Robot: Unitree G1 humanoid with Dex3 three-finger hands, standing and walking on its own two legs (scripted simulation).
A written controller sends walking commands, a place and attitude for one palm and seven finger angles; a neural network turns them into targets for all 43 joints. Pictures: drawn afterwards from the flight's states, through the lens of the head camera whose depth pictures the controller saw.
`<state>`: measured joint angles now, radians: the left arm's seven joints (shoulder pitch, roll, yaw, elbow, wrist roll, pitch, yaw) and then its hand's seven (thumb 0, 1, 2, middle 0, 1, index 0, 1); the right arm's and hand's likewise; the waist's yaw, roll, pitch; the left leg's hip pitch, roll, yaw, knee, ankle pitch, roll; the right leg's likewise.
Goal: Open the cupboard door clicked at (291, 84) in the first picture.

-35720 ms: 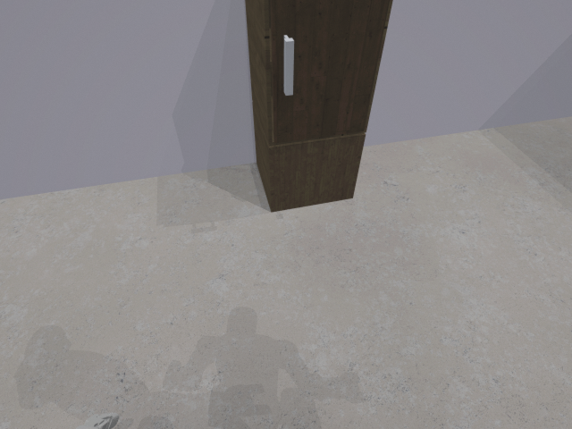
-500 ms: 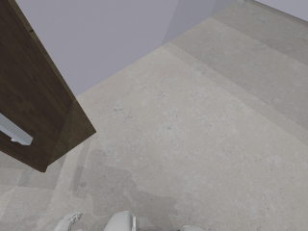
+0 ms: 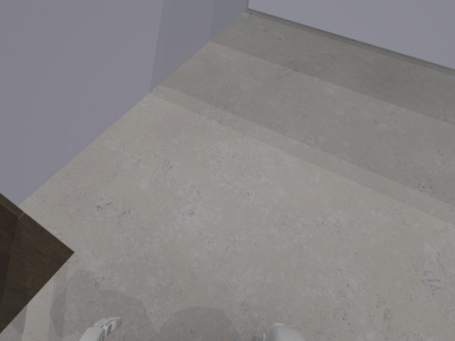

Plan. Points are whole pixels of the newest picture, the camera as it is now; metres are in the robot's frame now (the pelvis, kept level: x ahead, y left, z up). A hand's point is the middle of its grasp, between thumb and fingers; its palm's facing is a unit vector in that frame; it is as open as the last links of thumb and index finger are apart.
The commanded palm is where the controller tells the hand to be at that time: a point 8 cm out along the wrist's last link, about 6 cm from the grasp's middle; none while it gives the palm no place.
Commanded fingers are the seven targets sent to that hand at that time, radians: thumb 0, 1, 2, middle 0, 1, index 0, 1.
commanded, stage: walk to a spot facing it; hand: left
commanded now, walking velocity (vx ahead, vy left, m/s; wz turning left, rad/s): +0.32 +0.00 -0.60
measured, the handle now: out of the picture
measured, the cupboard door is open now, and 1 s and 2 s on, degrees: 44 44 44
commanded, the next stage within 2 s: turn to face it in 1.26 s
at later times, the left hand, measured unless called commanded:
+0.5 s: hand (157, 283) +0.25 +0.17 -0.20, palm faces -0.18 -0.97 -0.14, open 7.4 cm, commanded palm none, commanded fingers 0.00 0.90 0.90 -0.20 -0.30 -0.20 -0.30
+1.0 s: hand (244, 153) +0.62 -0.03 -0.17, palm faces -0.46 -0.87 -0.18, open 7.4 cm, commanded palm none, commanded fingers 0.00 0.90 0.90 -0.20 -0.30 -0.20 -0.30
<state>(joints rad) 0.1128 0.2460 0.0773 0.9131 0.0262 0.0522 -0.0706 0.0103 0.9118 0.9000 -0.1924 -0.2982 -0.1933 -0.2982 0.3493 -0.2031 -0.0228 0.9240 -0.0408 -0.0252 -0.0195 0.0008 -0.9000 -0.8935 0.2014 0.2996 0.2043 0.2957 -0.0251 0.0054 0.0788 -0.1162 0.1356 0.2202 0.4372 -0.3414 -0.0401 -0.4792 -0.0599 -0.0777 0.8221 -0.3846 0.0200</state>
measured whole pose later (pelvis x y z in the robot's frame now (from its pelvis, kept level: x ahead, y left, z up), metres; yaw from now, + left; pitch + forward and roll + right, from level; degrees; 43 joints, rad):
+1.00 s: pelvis +0.41 -0.13 -0.02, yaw -25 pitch +0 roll +0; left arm 0.05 0.19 0.05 0.95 0.01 -0.06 -0.02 0.00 0.91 0.90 -0.19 -0.30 -0.20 -0.30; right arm 0.46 -0.16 -0.03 1.13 -0.01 -0.01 -0.01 0.01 -0.90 -0.89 0.20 0.30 0.20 0.30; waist -0.06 0.00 0.11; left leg -0.24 0.12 0.12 1.16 -0.48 -0.04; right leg -0.38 0.01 -0.14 0.67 -0.30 -0.09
